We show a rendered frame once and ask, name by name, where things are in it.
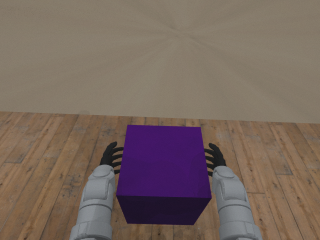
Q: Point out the robot right forearm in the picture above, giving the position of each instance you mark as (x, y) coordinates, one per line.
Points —
(235, 214)

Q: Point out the carton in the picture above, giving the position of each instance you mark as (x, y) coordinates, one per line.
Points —
(163, 178)

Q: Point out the robot left hand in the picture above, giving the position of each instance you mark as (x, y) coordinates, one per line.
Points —
(108, 156)

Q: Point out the robot right hand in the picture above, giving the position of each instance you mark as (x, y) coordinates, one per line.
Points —
(217, 159)

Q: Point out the robot left forearm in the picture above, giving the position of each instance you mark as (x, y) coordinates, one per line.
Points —
(96, 204)

